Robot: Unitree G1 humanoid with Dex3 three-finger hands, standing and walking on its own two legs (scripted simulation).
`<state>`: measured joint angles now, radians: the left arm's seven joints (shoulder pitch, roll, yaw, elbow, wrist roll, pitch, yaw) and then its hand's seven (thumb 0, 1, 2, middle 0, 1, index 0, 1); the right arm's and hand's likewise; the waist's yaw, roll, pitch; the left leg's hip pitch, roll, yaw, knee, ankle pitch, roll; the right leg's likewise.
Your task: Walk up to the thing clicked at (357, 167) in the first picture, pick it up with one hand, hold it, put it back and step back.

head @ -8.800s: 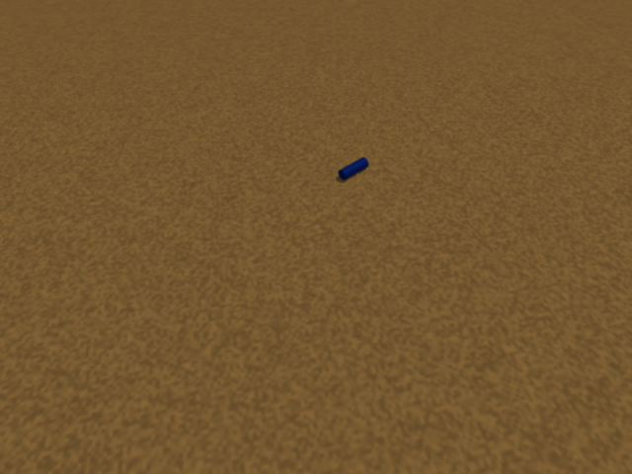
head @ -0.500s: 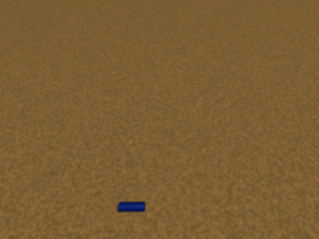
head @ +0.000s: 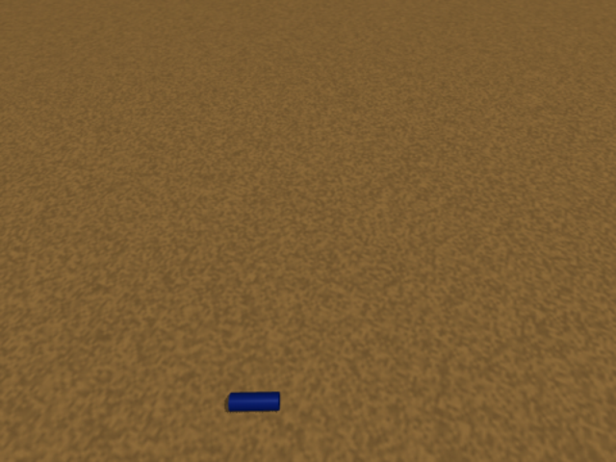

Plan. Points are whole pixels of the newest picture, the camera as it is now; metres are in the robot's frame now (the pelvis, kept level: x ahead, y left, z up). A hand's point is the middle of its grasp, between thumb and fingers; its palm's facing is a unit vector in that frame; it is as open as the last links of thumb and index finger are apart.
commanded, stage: stand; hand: left
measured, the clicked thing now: (254, 401) +0.42 +0.19 -0.76
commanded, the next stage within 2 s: walk up in 0.42 s
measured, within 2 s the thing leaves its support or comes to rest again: neither
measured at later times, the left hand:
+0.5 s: hand out of the picture +0.07 +0.26 -0.16, palm faces -0.03 -0.94 -0.35, open 7.4 cm
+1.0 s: hand out of the picture +0.05 +0.15 -0.17, palm faces -0.04 -0.93 -0.36, open 7.4 cm
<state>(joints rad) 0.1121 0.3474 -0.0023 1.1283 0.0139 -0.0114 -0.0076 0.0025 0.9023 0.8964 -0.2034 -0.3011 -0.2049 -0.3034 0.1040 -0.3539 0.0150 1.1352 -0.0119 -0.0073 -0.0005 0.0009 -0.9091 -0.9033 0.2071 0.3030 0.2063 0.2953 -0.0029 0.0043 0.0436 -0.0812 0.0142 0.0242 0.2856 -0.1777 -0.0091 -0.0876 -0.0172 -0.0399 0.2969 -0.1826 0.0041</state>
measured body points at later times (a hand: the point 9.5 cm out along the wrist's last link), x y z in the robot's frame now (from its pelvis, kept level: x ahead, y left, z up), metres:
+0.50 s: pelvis -0.01 +0.00 +0.00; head +0.02 +0.00 +0.44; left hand +0.08 +0.31 -0.13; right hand +0.07 -0.31 -0.13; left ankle -0.01 +0.12 -0.75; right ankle -0.01 -0.12 -0.75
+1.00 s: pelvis -0.05 -0.09 -0.02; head +0.00 -0.11 +0.42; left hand +0.05 +0.20 -0.14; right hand +0.02 -0.42 -0.16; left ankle -0.07 +0.04 -0.73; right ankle -0.04 -0.22 -0.75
